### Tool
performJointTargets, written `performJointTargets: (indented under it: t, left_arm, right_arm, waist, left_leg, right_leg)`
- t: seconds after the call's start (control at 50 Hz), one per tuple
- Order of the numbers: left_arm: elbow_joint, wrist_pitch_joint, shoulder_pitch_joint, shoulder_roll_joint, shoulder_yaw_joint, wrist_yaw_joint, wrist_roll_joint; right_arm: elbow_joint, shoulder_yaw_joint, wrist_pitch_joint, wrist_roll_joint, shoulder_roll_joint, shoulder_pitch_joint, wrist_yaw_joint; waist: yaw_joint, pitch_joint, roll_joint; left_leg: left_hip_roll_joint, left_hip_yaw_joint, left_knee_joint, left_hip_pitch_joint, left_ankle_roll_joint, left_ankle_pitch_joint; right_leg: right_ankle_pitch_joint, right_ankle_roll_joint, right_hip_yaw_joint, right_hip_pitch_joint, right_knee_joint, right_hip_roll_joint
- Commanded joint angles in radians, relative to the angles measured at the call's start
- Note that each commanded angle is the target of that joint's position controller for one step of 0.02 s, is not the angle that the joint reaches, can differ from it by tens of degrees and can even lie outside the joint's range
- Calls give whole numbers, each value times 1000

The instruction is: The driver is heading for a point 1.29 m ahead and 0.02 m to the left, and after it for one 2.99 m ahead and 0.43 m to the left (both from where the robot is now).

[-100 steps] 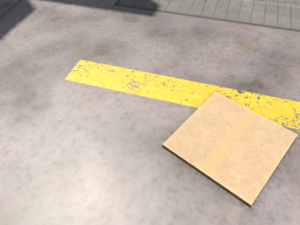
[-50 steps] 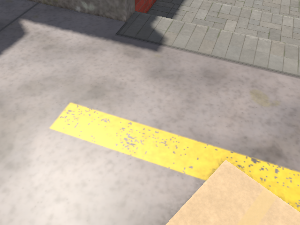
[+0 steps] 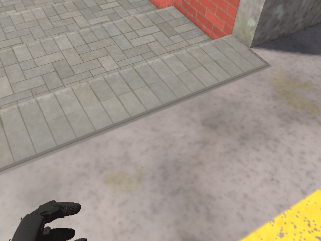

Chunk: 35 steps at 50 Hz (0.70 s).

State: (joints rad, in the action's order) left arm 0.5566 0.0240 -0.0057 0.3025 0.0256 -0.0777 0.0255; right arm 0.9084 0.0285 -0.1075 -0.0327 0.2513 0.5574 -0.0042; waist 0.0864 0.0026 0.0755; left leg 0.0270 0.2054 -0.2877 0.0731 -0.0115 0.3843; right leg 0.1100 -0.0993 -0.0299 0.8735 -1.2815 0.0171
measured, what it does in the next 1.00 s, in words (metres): walks ahead: right foot, then left foot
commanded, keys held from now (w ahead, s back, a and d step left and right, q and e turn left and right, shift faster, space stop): w+e+shift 0.10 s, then w+shift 0.30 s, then shift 0.20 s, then q+shift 0.30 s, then w+q+shift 0.10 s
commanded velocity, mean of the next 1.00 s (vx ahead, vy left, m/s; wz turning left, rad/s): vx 0.64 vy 0.00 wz -0.12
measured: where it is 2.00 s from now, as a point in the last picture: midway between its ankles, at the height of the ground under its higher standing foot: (93, 103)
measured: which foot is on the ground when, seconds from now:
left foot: down 0.00-0.12, up 0.14-0.52, down 0.54-0.96, up 0.98-1.00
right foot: up 0.00-0.14, down 0.16-0.54, up 0.56-0.94, down 0.96-1.00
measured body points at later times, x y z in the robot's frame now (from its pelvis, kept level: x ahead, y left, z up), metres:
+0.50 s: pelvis +0.49 +0.00 +0.00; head +0.52 +0.00 +0.45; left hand +0.53 +0.28 -0.13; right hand +0.65 -0.28 -0.07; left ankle +0.74 +0.09 -0.70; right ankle +0.26 -0.02 -0.71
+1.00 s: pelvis +0.75 -0.05 -0.01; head +0.77 -0.07 +0.44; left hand +0.98 +0.18 -0.07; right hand +0.82 -0.37 -0.11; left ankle +0.74 +0.07 -0.71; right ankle +0.83 -0.17 -0.73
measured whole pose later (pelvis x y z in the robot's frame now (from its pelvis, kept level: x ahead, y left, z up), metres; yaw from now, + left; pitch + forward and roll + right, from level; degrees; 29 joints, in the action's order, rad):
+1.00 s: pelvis +0.75 -0.05 -0.01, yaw -3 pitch +2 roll +1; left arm 0.70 -0.04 -0.04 0.26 0.02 0.01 0.00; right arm 0.73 0.09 0.00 0.03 0.34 0.27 0.03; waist 0.05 0.01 -0.02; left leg 0.08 -0.12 -0.78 -0.38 -0.04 0.46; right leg 0.15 0.00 0.09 0.45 -0.55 -0.04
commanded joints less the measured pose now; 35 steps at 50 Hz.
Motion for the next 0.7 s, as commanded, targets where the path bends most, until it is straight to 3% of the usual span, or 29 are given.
performJointTargets:
  t: [0.02,0.04,0.08,0.12,0.14,0.16,0.18,0.2,0.22,0.24,0.26,0.28,0.3,0.34,0.38,0.42,0.46,0.48,0.5,0.52,0.54,0.56,0.58,0.6,0.62,0.64,0.66,0.68,0.7]
  left_arm:
    - [-92,-17,154,1,-17,-15,-2]
    - [-88,-20,145,-8,-23,-17,-4]
    - [-63,-19,75,24,-12,-12,1]
    - [21,-16,-186,102,21,7,10]
    - [97,-24,-413,149,50,25,10]
    - [150,-35,-472,172,75,51,-9]
    - [131,-17,-331,242,89,67,13]
    - [88,-11,-362,219,95,78,9]
    - [117,-21,-347,174,85,84,7]
    - [138,-40,-334,134,75,89,10]
    - [143,-63,-293,111,65,100,17]
    - [157,-82,-275,98,55,110,12]
    - [173,-102,-290,91,49,110,1]
    - [202,-132,-311,91,49,97,-14]
    - [209,-152,-291,95,52,81,-24]
    - [245,-169,-354,106,54,65,-43]
    - [284,-169,-414,131,58,68,-47]
    - [296,-164,-429,156,62,74,-43]
    - [302,-154,-425,181,67,81,-30]
    - [299,-141,-382,200,72,90,-24]
    - [267,-114,-317,127,51,82,-33]
    - [274,-110,-494,-51,4,72,-8]
    - [300,-117,-581,19,8,64,-82]
    - [270,-107,-448,108,28,70,-101]
    - [196,-96,-208,125,28,81,-60]
    - [192,-95,-268,86,20,80,-61]
    - [198,-85,-300,87,18,80,-33]
    - [200,-75,-306,94,24,79,-29]
    - [188,-68,-299,71,21,86,-33]
  right_arm:
    - [-53,17,-20,-3,116,-25,16]
    - [-57,19,-16,-5,132,-27,27]
    - [-60,32,-4,3,182,-25,57]
    - [-77,48,25,2,229,-77,74]
    - [-107,55,37,-3,245,-148,68]
    - [-124,56,45,-1,205,-204,47]
    - [-232,32,35,15,110,-148,24]
    - [-274,23,11,22,142,-182,14]
    - [-274,17,-1,24,142,-223,12]
    - [-257,16,-1,19,147,-229,12]
    - [-245,13,13,2,133,-237,7]
    - [-233,4,32,-16,109,-217,-3]
    - [-243,-1,48,-25,96,-224,-11]
    - [-296,-12,54,-18,83,-354,-22]
    - [-319,-29,40,-3,52,-427,-37]
    - [-305,-30,31,11,48,-453,-49]
    - [-299,-24,23,-4,61,-466,-40]
    - [-287,-15,19,-17,82,-437,-31]
    - [-248,1,13,-28,116,-328,-21]
    - [-191,16,9,-32,142,-160,-11]
    - [-198,55,-4,46,235,-78,9]
    - [-165,40,-20,2,276,-14,3]
    - [-160,44,-29,-13,233,42,-19]
    - [-191,54,-21,1,213,-61,-18]
    - [-182,39,-7,31,174,-174,-14]
    - [-186,27,-12,33,172,-259,-12]
    - [-192,28,-10,33,166,-292,-10]
    - [-197,27,-8,31,157,-301,-9]
    - [-202,36,-2,26,176,-338,-9]
  waist:
    - [-33,-117,-115]
    - [-55,-93,-137]
    - [-117,-22,-211]
    - [-256,82,-223]
    - [-353,131,-212]
    - [-361,108,-73]
    - [-167,160,125]
    - [-220,260,50]
    - [-192,87,-38]
    - [-138,-38,-144]
    - [-94,-95,-175]
    - [-55,-114,-163]
    - [-41,-119,-121]
    - [-61,-166,-83]
    - [-73,-157,-67]
    - [-114,-139,-75]
    - [-138,-121,-73]
    - [-127,-85,-58]
    - [-76,-16,-36]
    - [26,55,-19]
    - [135,134,-27]
    - [30,325,-400]
    - [60,560,-392]
    - [75,475,-270]
    - [63,245,-89]
    - [-36,171,-178]
    - [-69,131,-154]
    - [-85,111,-142]
    - [-120,106,-105]
  left_leg:
    - [-176,19,127,-69,86,-898]
    - [-182,56,81,-68,94,-1152]
    - [-231,61,-55,-5,95,-1492]
    - [-280,26,-376,-45,80,-1590]
    - [-279,1,-667,-196,53,-1490]
    - [-126,4,-1094,-442,20,-566]
    - [-31,-74,-1335,-850,19,71]
    - [-54,-222,-1338,-896,9,20]
    - [-91,-234,-1255,-917,4,-32]
    - [-133,-236,-1140,-855,6,-53]
    - [-163,-240,-1044,-787,20,-36]
    - [-179,-247,-979,-733,35,-14]
    - [-196,-249,-897,-706,49,10]
    - [-214,-217,-696,-699,57,-106]
    - [-190,-181,-443,-555,31,-392]
    - [-137,-139,-311,-417,-3,-655]
    - [-81,-118,-215,-419,-32,-687]
    - [-39,-111,-196,-383,-45,-640]
    - [-2,-121,-194,-273,-55,-596]
    - [-6,-136,-163,-97,-61,-634]
    - [-129,-235,-203,97,-82,-851]
    - [-411,-486,-402,441,-223,-1390]
    - [-494,-753,-307,571,-305,-1211]
    - [-451,-667,-233,458,-273,-1017]
    - [-332,-525,-133,200,-181,-950]
    - [-379,-561,-124,63,-261,-1027]
    - [-359,-571,-79,-90,-290,-1071]
    - [-320,-514,-47,-181,-284,-1027]
    - [-287,-482,-27,-248,-265,-956]
  right_leg:
    - [-11,-40,-142,-85,241,-30]
    - [13,-66,-190,-188,325,-61]
    - [0,-94,-208,-342,427,-109]
    - [57,-130,-149,-636,516,-148]
    - [64,-177,-56,-893,623,-124]
    - [0,-237,72,-1089,773,-45]
    - [116,-300,463,-1295,751,152]
    - [282,-373,667,-1265,930,238]
    - [296,-349,665,-1099,1029,248]
    - [228,-314,595,-906,1064,223]
    - [158,-278,515,-776,1070,168]
    - [123,-261,438,-695,1087,114]
    - [84,-259,401,-641,1107,104]
    - [-31,-237,289,-584,1159,54]
    - [-114,-193,169,-525,1183,-21]
    - [-242,-169,159,-559,1222,7]
    - [-467,-132,152,-736,1152,24]
    - [-611,-106,153,-812,1071,31]
    - [-706,-71,151,-851,926,31]
    - [-723,-31,121,-813,712,8]
    - [-545,27,152,-662,386,-14]
    - [558,96,176,-359,-144,-182]
    - [546,94,331,-234,-292,-194]
    - [479,99,298,-205,-240,-114]
    - [412,89,143,-220,-108,-61]
    - [367,107,149,-196,-125,-24]
    - [339,126,123,-265,-104,11]
    - [332,130,135,-308,-63,27]
    - [318,127,134,-332,17,40]
Velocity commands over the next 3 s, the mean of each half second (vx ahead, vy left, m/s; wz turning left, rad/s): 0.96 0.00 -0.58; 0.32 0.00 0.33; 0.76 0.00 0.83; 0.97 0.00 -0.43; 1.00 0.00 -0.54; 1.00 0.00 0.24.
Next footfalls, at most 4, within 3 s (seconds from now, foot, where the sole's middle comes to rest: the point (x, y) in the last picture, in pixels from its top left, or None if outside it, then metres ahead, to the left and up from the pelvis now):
0.16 right None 0.29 -0.03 -0.75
0.54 left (130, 180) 0.78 0.07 -0.77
0.96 right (180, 161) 0.87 -0.18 -0.77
1.50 left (100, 132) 1.07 0.21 -0.77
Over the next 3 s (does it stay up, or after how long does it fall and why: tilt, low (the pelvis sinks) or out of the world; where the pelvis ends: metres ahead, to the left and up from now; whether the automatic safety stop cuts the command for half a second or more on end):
stays up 2.26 0.24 -0.16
